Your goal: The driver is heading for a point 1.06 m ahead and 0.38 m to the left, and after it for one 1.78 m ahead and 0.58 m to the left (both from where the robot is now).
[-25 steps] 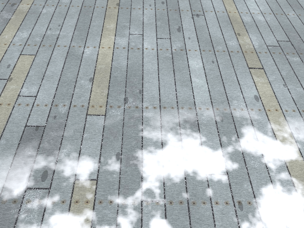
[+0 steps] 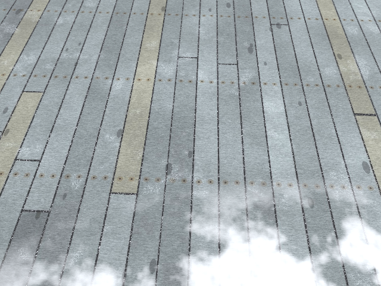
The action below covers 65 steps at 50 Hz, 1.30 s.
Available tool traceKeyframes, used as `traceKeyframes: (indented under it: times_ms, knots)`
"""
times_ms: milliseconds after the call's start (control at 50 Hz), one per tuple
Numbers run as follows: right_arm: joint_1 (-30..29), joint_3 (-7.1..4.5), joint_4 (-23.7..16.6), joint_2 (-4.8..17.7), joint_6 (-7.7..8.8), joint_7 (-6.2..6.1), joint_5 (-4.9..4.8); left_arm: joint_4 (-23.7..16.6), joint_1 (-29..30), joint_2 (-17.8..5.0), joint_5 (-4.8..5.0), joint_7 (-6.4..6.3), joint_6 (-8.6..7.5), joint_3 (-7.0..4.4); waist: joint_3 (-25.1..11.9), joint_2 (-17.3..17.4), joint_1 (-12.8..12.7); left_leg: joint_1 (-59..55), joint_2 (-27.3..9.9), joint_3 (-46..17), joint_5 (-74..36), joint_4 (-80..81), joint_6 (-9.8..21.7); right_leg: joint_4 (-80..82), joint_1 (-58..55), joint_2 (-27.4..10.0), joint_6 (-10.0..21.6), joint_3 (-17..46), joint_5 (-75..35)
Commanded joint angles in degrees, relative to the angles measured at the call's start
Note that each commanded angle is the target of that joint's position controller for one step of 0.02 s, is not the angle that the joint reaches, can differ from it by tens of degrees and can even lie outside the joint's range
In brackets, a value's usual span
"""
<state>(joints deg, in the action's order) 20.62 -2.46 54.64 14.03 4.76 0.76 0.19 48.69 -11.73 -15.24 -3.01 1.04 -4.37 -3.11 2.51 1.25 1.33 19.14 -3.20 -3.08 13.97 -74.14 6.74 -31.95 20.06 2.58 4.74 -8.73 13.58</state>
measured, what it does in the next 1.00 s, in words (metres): walks ahead, turning left: left foot, then right foot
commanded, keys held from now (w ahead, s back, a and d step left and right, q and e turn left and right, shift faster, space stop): w+q+shift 0.36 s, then q+shift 0.32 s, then shift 0.32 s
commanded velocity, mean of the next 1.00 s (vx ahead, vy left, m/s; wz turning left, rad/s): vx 0.57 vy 0.00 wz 0.71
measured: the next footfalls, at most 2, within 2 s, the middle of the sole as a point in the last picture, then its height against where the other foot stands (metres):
left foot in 0.34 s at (169, 271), level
right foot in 0.70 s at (164, 184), level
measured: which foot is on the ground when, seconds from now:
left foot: up 0.00-0.32, down 0.34-0.70, up 0.72-1.00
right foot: down 0.00-0.34, up 0.36-0.68, down 0.70-1.00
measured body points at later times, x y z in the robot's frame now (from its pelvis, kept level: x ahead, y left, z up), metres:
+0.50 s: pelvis +0.45 +0.07 -0.01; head +0.49 +0.07 +0.44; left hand +0.54 +0.35 -0.10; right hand +0.58 -0.20 -0.14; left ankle +0.48 +0.08 -0.73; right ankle +0.46 -0.11 -0.61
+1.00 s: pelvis +0.68 +0.11 +0.01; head +0.71 +0.15 +0.45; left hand +0.58 +0.38 -0.11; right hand +1.01 +0.07 -0.07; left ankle +0.63 +0.23 -0.70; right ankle +0.84 +0.08 -0.73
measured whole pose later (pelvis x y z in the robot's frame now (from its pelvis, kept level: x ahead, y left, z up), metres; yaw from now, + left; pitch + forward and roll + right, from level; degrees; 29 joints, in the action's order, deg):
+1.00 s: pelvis +0.68 +0.11 +0.01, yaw +44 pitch +2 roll -2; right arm 5.8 -1.8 34.9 16.6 -1.4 -1.2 -0.3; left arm 42.2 -10.4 -15.8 0.0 -0.6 -0.6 -2.8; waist 4.0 -0.3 -3.0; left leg 28.6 -0.4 -4.4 20.2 -48.0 -2.9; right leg -24.1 21.6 1.8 0.1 0.3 4.1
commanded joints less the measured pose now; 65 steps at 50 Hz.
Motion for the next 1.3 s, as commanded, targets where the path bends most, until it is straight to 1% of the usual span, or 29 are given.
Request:
traceKeyframes:
  times_ms: [20,200,260,300,340,360,380,400,420,480,500,540,580,640,680,700,720,740,780,840,940,1060,1080,1100,1120,1160,1220,1240,1300]
  knots:
    - [1.2,-0.24,-4.3,1.9,-1.32,1.58,1.2,0.9,-5.4,-2.3,0.56,-0.33,-2.18,-0.52,-1.0,-4.2,0.1,15.6,-5.0,-2.7,-2.7,-1.6,-0.2,24.4,-10.0,-17.8,3.1,21.6,12.9]
    - [-20.8,1.31,-13.8,1.1,-2.43,3.83,0.65,4.8,-12.2,-3.4,2.22,-1.21,-4.24,0.28,8.6,-1.8,-1.2,19.3,-1.3,11.6,-21.7,27.3,1.0,28.9,-13.6,-11.5,-3.4,-7.2,-35.5]
    - [-18.0,1.04,-12.9,2.9,-2.34,3.86,0.34,3.9,-13.8,-7.8,2.27,-3.31,-3.36,-0.05,2.3,-5.3,0.8,11.4,6.0,16.8,-20.8,32.4,3.3,18.3,-24.6,-13.3,-5.5,-9.4,-74.1]
    - [-5.3,-0.31,-10.0,7.0,-2.4,3.26,0.59,2.3,-10.9,-11.8,1.26,-4.54,-1.13,-1.36,-3.9,-8.4,8.2,-1.5,9.3,16.2,-13.8,34.1,5.4,0.4,-26.1,-15.9,-5.3,-8.0,-84.2]
    - [16.1,-3.79,-3.6,12.5,-2.69,1.05,0.09,0.4,-4.1,-12.5,0.49,-3.52,0.51,-2.26,-12.1,-5.0,17.9,-24.6,8.1,7.9,-7.3,38.8,9.5,-36.5,-14.5,-12.2,-3.1,-6.4,-57.0]
    - [10.3,-5.06,-3.5,15.7,-3.61,0.04,-0.71,-2.1,-1.5,-3.7,-0.09,-2.0,-0.65,-0.28,-6.0,11.5,10.8,-30.5,1.1,-4.4,-13.4,35.9,11.4,-58.0,7.7,-1.1,-3.8,-3.0,9.1]
    - [6.8,-6.18,-6.0,21.2,-4.2,0.25,1.3,-8.9,-4.7,-2.9,2.28,-1.59,-2.08,0.45,-16.0,13.9,5.0,-42.3,-8.1,-34.1,-11.2,46.4,24.4,-69.4,25.3,2.3,-6.2,8.0,15.7]
    - [5.0,-6.04,-7.6,18.4,-3.97,-0.19,1.67,-9.7,-2.2,-4.5,1.91,-1.73,-3.51,1.09,-14.4,2.3,5.3,-40.7,-12.0,-43.0,-4.4,56.8,23.6,-65.9,30.2,-0.9,-5.4,14.0,12.3]
    - [2.2,-4.98,-7.3,13.8,-3.81,-0.47,1.32,-8.8,-1.1,-5.7,1.83,-1.75,-3.92,0.91,-4.9,-7.6,1.9,-29.0,-10.4,-36.7,-8.8,59.5,18.8,-58.0,27.7,-3.6,-4.9,13.9,8.4]
    - [-2.7,-3.38,-8.5,10.3,-1.82,-0.97,-0.32,-9.2,-1.5,-5.4,-0.6,-2.19,-0.43,1.26,1.0,-10.5,-4.6,-7.4,-4.9,-21.8,-41.7,57.2,14.9,-45.3,15.4,-7.8,-8.5,13.1,9.1]
    - [-6.3,-1.9,-12.2,4.4,0.28,0.04,-2.35,-10.8,4.5,-7.3,2.94,-2.47,-2.26,-0.62,-2.2,-12.7,-3.4,-5.4,0.5,-22.0,-33.7,59.6,12.3,-41.2,11.9,-5.8,-7.9,15.8,7.3]
    - [-8.1,-3.71,-12.9,10.6,0.85,-1.02,-3.08,-15.1,10.3,-4.9,2.32,-2.8,-3.45,0.47,0.9,-5.9,-3.6,3.3,3.4,-19.6,-46.0,56.5,11.5,-22.3,8.1,-4.1,-10.0,13.4,6.6]
    - [-4.3,-4.49,-11.9,11.5,-1.82,-2.72,-2.66,-16.9,14.2,-1.2,2.27,-2.85,-3.75,0.89,-3.9,-5.6,-1.2,3.9,10.5,-14.4,-40.1,51.5,3.4,-4.5,0.2,3.4,-9.7,9.4,-7.1]
    - [-0.3,-4.73,-11.6,10.4,-4.47,-4.07,-2.71,-18.1,13.6,-2.9,4.26,-2.04,-3.12,-0.43,-8.0,2.4,0.5,2.7,12.0,-18.9,-29.4,44.8,-3.9,5.1,-9.2,8.0,-9.2,9.9,-21.5]
    - [-5.4,-4.23,-14.6,8.1,-4.4,-4.07,-2.7,-17.7,7.7,-5.4,3.79,-2.65,-2.76,-1.88,-10.0,5.2,-4.6,4.0,13.9,-18.7,-25.1,33.7,-7.3,11.8,-18.8,4.9,-7.8,12.5,-30.3]
    - [-6.2,-3.3,-15.9,5.4,-4.34,-3.71,-1.59,-15.1,-2.5,-6.2,2.75,-3.25,-2.41,-2.25,-17.4,3.9,-8.7,6.6,15.3,-14.5,-8.3,18.7,-9.0,10.9,-31.4,-3.8,-4.1,17.5,-39.0]
    - [-3.4,-1.34,-17.5,-0.4,-4.6,-3.73,0.8,-14.9,-7.3,-7.8,1.48,-3.62,-1.48,-1.82,-24.3,-5.6,-7.7,14.3,18.6,-10.1,31.5,2.8,-9.1,1.2,-42.1,-19.1,1.6,32.8,-65.2]
    - [11.9,-1.33,-19.1,3.9,-4.5,-1.88,-1.49,-13.8,-4.6,-9.9,0.6,-2.91,-1.79,-1.67,-33.8,-16.3,1.7,18.2,13.7,-15.2,31.1,-13.9,-9.3,1.7,-45.2,-36.1,15.6,55.2,-55.4]
    - [2.5,-3.03,-17.6,11.9,-6.5,-1.53,-1.67,-18.8,7.9,-2.1,1.49,-2.94,-0.75,-0.47,-19.6,-5.9,-1.4,24.4,5.9,-7.7,19.0,-15.5,-11.5,6.5,-30.3,-24.9,13.9,41.0,-26.0]
    - [-5.0,-2.02,-21.1,8.1,-7.28,-2.49,-0.91,-16.0,8.4,-5.5,1.6,-2.89,1.38,-0.33,-6.5,-2.4,0.2,15.4,4.5,-3.4,14.2,-3.1,-11.3,13.3,-5.0,-15.1,9.3,27.9,-24.5]
    - [-5.3,0.1,-20.7,4.4,-5.47,-2.19,-0.4,-12.2,6.9,-7.9,3.07,-1.77,2.39,-1.54,-14.5,-7.5,-0.1,2.2,3.3,0.3,6.9,22.8,-10.3,12.7,-5.8,-14.4,10.1,20.0,-38.3]
    - [-4.3,-0.73,-20.8,6.8,-6.78,-1.16,0.61,-9.4,2.2,-5.6,3.55,-0.75,3.16,-0.23,-11.7,-7.6,1.1,-19.4,3.3,1.0,6.2,44.0,-3.6,12.7,10.1,-10.0,1.0,18.6,20.6]
    - [1.3,-1.47,-20.4,10.5,-6.69,-1.55,0.82,-10.3,3.7,-3.6,3.0,-0.33,2.88,0.5,-11.1,1.0,3.4,-23.3,-7.7,-13.0,24.0,50.7,0.6,-2.1,19.1,-5.5,-3.1,13.6,27.3]
    - [3.9,-4.23,-18.7,19.3,-6.19,-1.22,0.87,-13.6,7.7,-4.9,4.51,-0.51,1.8,-0.4,-5.4,16.8,5.2,-17.1,-18.2,-35.4,45.6,65.1,9.1,-18.6,31.1,0.6,-4.8,6.3,20.6]
    - [-0.2,-3.73,-19.6,17.8,-4.36,-1.62,1.15,-13.7,9.3,-10.0,5.27,-1.08,0.99,-2.28,1.1,10.9,3.6,-11.7,-17.8,-38.4,44.5,67.9,10.0,-25.7,33.0,-4.2,-3.9,13.1,14.0]
    - [-6.4,-1.98,-20.7,11.6,-1.68,-1.86,0.17,-10.1,2.1,-9.6,4.26,-1.13,0.62,-2.8,0.3,8.5,-1.6,-11.7,-13.7,-28.5,30.5,65.6,6.1,-28.7,32.3,-6.2,-4.0,13.3,3.1]
    - [-5.7,-1.3,-20.1,9.3,-0.59,-1.62,-0.06,-8.5,-0.1,-6.7,3.17,-0.61,0.1,-2.47,-2.2,6.0,-2.6,-7.9,-9.1,-18.1,20.2,65.8,3.7,-29.9,26.1,-6.1,-5.9,10.3,-7.2]
    - [-3.0,-1.73,-18.4,10.5,-1.28,-0.51,1.44,-8.7,0.0,-5.0,-1.59,1.7,2.76,-1.58,-3.1,5.7,-2.5,-5.2,-5.4,-13.3,19.9,67.5,2.8,-28.1,21.4,-5.6,-6.8,7.2,-6.1]
    - [-1.8,-2.3,-18.2,10.5,-1.51,0.48,0.8,-10.4,3.9,-5.0,0.77,3.46,4.63,-1.31,-0.7,8.6,-0.8,-2.9,-5.2,-10.0,17.8,68.9,2.7,-17.7,16.5,-5.9,-8.4,6.0,-8.5]
Keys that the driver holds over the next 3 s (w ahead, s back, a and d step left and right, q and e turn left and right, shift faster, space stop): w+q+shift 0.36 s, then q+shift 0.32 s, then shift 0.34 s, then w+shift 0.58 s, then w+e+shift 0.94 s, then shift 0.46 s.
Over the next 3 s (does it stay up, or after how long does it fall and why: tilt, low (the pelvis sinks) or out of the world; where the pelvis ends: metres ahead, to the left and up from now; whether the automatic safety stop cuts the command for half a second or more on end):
stays up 1.85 0.65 0.00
